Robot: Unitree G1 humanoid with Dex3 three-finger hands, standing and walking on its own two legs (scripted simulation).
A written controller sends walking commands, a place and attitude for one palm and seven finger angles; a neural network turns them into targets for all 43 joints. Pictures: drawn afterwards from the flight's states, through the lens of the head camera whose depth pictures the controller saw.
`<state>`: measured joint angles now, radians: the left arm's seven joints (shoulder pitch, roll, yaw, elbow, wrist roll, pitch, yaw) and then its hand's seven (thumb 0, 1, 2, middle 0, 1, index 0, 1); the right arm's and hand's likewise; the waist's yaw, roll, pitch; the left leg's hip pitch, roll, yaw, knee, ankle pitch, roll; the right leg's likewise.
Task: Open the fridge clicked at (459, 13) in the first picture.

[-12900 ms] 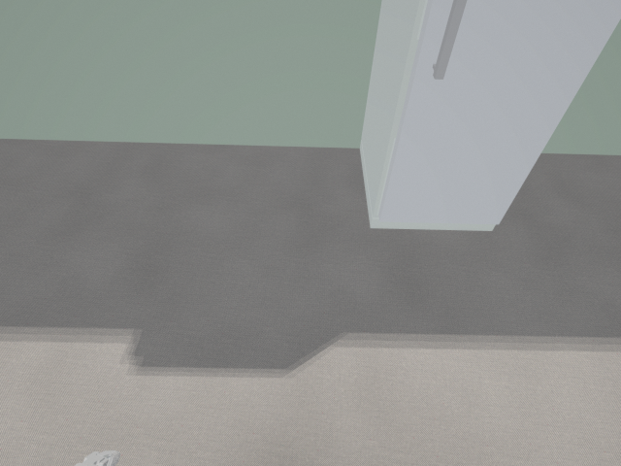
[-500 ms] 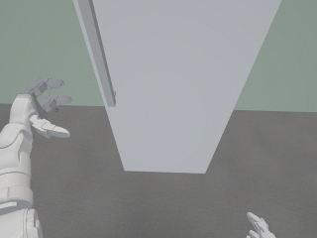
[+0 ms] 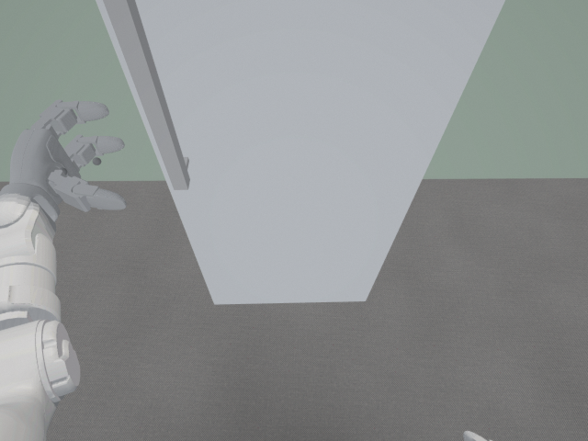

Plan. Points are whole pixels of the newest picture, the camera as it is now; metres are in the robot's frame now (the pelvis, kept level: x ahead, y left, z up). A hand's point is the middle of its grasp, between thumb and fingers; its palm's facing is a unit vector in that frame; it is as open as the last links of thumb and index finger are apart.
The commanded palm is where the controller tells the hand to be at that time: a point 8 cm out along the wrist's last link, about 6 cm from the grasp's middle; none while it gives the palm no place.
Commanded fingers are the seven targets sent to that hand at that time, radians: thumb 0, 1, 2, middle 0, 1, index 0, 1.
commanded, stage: move the hooked fingers beside the handle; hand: left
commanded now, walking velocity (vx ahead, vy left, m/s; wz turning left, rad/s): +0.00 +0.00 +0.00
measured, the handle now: (155, 85) +0.55 +0.20 +0.18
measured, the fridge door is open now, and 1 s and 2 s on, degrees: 0 0 0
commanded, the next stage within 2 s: feel for the door with the fingertips in 1.22 s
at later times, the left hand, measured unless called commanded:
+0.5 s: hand (115, 128) +0.50 +0.25 +0.14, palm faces +0.03 -1.00 +0.00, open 14.0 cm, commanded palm +0.47 +0.31 +0.14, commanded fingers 0.00 -0.50 0.30 -0.30 -1.20 -0.30 -1.20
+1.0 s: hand (109, 135) +0.49 +0.26 +0.13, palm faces +0.01 -1.00 +0.03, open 14.0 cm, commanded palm +0.47 +0.31 +0.13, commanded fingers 0.00 -0.50 0.30 -0.30 -1.20 -0.30 -1.20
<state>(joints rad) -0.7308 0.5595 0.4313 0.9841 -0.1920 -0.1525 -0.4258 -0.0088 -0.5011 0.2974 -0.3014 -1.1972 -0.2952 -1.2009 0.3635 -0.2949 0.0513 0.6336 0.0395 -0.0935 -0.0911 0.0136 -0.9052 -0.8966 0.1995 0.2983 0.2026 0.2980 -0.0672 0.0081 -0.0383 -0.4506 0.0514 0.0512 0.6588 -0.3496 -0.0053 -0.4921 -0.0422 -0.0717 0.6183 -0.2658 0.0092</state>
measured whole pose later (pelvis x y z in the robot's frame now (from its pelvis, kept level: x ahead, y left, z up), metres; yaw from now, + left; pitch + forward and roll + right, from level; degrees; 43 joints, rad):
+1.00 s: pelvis +0.01 +0.01 -0.01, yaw -1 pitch +14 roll -2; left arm -0.90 0.63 0.44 1.15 -0.14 -0.20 -0.42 -0.01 -0.50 0.30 -0.30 -1.20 -0.29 -1.20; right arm 0.39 -0.28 0.05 0.61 0.02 0.02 -0.06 0.01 -0.91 -0.90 0.20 0.30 0.20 0.30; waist -0.12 0.00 -0.08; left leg -0.58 0.06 0.05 0.74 -0.40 0.01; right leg -0.60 -0.03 -0.07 0.65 -0.28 0.02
